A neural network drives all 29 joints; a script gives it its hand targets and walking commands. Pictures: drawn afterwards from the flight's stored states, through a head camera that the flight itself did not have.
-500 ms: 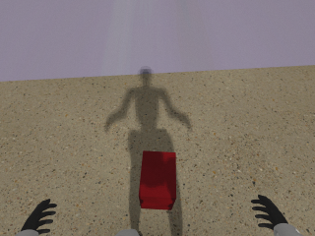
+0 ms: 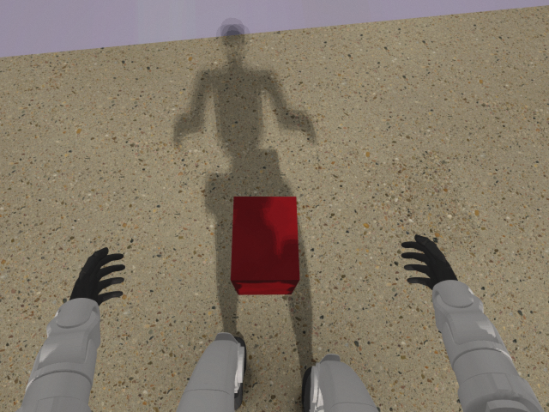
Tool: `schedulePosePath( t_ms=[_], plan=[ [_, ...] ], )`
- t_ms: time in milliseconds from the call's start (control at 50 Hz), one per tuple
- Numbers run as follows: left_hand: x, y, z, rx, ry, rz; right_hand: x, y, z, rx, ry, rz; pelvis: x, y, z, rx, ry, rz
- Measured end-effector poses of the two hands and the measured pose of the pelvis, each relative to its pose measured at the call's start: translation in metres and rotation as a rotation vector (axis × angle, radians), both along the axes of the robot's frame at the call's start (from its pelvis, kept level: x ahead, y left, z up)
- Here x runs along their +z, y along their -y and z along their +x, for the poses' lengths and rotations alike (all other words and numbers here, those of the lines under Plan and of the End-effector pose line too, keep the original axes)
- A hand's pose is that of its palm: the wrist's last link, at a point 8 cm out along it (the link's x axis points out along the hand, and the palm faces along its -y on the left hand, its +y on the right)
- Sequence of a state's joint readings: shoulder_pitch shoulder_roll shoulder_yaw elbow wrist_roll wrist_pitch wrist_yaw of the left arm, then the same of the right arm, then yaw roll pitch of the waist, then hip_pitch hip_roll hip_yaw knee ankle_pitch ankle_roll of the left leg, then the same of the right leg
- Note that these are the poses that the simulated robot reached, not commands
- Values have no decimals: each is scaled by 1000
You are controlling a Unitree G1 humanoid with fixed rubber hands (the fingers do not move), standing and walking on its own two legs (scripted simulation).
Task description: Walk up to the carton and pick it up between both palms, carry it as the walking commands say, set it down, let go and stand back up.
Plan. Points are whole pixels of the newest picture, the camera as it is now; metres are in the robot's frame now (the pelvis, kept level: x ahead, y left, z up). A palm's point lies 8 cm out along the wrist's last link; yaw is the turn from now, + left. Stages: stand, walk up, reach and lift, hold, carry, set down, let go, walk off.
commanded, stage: reach and lift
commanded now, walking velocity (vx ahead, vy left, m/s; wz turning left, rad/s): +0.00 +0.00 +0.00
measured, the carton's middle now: (264, 249) +0.48 +0.05 -0.58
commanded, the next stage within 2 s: none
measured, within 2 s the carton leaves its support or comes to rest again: neither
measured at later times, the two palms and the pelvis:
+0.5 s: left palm (150, 224) +0.39 +0.25 -0.14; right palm (384, 220) +0.43 -0.17 -0.13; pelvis -0.04 +0.01 -0.05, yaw -1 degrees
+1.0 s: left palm (181, 199) +0.46 +0.22 -0.19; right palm (355, 198) +0.49 -0.13 -0.19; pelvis -0.03 +0.01 -0.07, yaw -3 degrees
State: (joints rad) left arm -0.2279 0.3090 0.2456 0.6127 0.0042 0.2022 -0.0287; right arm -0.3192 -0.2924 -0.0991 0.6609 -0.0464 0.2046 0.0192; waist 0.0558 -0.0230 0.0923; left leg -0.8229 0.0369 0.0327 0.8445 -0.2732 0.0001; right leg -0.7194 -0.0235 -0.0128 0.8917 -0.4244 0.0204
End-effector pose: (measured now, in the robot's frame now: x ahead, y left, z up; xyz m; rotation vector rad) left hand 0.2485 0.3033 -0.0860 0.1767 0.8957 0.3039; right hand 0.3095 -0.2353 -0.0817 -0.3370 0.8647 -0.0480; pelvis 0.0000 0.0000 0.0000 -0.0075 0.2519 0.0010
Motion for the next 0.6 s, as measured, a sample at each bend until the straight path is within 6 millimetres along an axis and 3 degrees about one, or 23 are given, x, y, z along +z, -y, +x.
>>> schedulePosePath(
  t_ms=[300,600],
  plan=[
    [-27,27,87,-45,98,-62,-28,-36,69,-35,81,82,-27,0,-38,-4,-179,-6],
    [-60,58,169,-34,207,-106,-62,-81,144,-37,176,167,-54,-7,-40,-23,-367,-7]
  ],
)
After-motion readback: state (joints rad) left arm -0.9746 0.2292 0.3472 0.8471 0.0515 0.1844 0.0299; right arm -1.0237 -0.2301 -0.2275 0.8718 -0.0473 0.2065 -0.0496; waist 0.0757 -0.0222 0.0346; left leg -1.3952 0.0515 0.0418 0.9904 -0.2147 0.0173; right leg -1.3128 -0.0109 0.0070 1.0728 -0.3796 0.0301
